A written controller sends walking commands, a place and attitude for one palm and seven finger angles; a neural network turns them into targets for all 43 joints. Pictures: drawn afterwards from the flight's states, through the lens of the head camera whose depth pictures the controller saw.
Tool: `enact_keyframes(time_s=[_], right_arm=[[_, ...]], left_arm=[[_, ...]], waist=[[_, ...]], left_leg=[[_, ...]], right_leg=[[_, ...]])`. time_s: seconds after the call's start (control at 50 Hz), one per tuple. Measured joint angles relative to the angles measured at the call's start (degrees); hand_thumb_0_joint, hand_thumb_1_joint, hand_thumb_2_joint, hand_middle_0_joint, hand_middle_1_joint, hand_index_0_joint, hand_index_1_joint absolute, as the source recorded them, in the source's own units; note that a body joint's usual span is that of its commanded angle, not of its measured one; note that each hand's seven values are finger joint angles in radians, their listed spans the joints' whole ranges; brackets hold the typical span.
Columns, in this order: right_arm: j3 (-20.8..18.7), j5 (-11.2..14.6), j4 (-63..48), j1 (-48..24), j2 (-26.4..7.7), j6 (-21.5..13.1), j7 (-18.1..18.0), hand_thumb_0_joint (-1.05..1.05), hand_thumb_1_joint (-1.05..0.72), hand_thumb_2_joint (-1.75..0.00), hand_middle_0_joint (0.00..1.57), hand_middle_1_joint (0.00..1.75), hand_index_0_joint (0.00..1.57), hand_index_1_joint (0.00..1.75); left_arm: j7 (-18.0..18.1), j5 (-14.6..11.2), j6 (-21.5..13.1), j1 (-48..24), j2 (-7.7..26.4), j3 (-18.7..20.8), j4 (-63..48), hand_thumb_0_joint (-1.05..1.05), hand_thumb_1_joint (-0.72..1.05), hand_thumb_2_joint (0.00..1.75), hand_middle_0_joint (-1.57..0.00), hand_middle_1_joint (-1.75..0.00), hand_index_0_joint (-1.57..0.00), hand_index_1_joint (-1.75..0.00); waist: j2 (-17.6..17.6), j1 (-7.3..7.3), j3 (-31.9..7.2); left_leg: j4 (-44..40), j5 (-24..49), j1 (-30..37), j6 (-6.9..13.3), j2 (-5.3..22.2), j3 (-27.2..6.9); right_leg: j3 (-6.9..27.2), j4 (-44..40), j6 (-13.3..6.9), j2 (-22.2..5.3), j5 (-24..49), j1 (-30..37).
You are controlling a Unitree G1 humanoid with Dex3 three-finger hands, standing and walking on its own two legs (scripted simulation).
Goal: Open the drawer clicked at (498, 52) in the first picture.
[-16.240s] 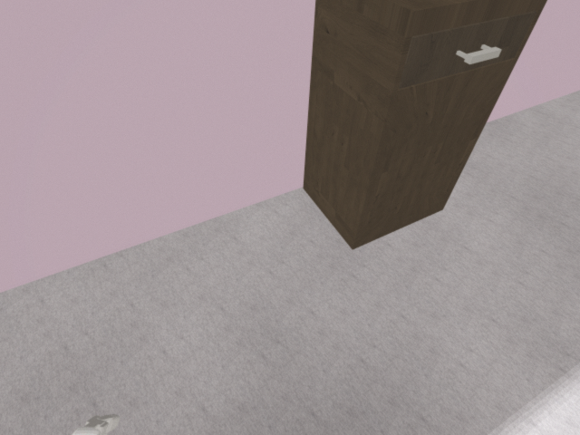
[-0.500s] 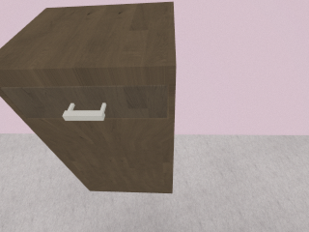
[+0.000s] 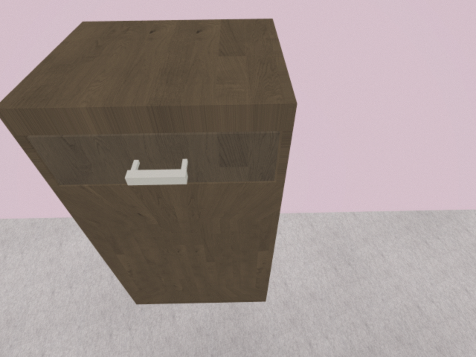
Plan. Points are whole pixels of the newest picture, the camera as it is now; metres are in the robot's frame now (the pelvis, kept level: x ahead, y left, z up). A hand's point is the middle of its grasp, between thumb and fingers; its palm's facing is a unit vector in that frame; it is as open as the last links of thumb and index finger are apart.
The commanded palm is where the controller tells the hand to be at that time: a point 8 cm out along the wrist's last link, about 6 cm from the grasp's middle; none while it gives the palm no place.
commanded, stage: come to a stop and stand still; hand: left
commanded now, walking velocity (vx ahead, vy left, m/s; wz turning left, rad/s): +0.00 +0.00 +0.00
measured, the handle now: (158, 170) +0.46 +0.19 +0.06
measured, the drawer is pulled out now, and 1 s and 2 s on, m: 0.00 0.00 0.00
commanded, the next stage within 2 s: look again from close up in 1.32 s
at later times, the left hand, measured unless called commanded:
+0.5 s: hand out of the picture +0.05 +0.18 -0.18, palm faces +0.00 -0.98 -0.19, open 7.3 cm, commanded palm none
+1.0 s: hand out of the picture +0.07 +0.16 -0.18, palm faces +0.02 -0.98 -0.21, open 7.3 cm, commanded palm none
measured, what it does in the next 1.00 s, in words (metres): shifts its weight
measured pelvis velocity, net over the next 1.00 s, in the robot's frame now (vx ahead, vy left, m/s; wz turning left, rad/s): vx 0.06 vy -0.02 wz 0.00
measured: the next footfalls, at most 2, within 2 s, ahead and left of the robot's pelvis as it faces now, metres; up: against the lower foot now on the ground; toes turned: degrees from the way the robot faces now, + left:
none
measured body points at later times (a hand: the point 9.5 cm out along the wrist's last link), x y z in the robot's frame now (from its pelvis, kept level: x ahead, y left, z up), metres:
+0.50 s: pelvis +0.04 +0.01 +0.00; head +0.06 +0.01 +0.45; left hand +0.05 +0.23 -0.16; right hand +0.04 -0.22 -0.16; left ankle -0.02 +0.07 -0.74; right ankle +0.02 -0.13 -0.74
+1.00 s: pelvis +0.06 -0.02 +0.00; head +0.08 -0.02 +0.45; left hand +0.07 +0.21 -0.16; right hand +0.06 -0.24 -0.16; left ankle -0.02 +0.07 -0.74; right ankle +0.02 -0.13 -0.74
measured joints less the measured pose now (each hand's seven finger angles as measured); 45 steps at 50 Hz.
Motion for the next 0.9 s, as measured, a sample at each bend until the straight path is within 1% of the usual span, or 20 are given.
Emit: enact_keyframes(time_s=[0.12,0.2,0.36,0.62,0.9], right_arm=[[0.7,0.1,2.0,1.7,0.6,-0.3,0.0,0.01,-0.92,-0.9,0.2,0.3,0.21,0.3],[0.9,0.2,3.4,2.1,0.9,-0.8,-0.2,0.01,-0.91,-0.9,0.2,0.3,0.21,0.3],[1.0,0.5,4.9,0.9,1.2,-1.5,-1.0,0.01,-0.91,-0.9,0.2,0.3,0.2,0.3],[0.6,0.5,5.4,-2.3,1.4,-1.8,-1.7,0.01,-0.92,-0.9,0.2,0.3,0.2,0.3],[0.4,0.5,6.3,-2.7,1.6,-1.5,-1.7,0.01,-0.91,-0.9,0.2,0.3,0.2,0.3]], left_arm=[[-0.1,-0.1,-0.1,0.4,0.3,0.0,0.9,0.0,0.91,0.89,-0.2,-0.3,-0.2,-0.3],[0.0,-0.4,-0.2,0.8,-0.2,-0.2,2.0,0.0,0.91,0.89,-0.2,-0.3,-0.2,-0.3],[0.4,-0.6,-0.3,0.3,-1.9,-0.5,4.0,0.0,0.91,0.89,-0.2,-0.3,-0.2,-0.3],[0.7,-0.6,-0.5,-0.6,-1.8,-0.2,4.8,0.0,0.92,0.89,-0.2,-0.3,-0.2,-0.3],[0.8,-0.6,-0.8,-1.1,-1.4,0.1,4.4,0.0,0.92,0.89,-0.2,-0.3,-0.2,-0.3]], waist=[[-0.2,-0.21,0.6],[-0.5,-0.17,1.1],[-1.1,-0.1,2.1],[-1.4,0.27,2.3],[-1.5,0.24,2.5]], left_leg=[[-2.1,0.8,0.5,0.8,-1.2,0.4],[-2.4,0.3,1.2,0.9,-1.3,0.5],[-2.2,-1.4,3.0,0.9,-1.2,0.5],[-2.0,-3.3,4.9,0.0,-0.4,0.3],[-2.3,-3.7,5.4,-1.3,0.5,-0.6]], right_leg=[[1.2,-0.5,0.6,-0.7,0.2,-0.3],[1.3,-0.9,1.5,-0.8,-0.1,0.4],[1.4,-0.4,2.2,-0.7,-1.8,2.0],[1.2,0.4,1.8,0.1,-4.0,3.5],[0.3,0.2,0.6,1.0,-4.8,4.2]])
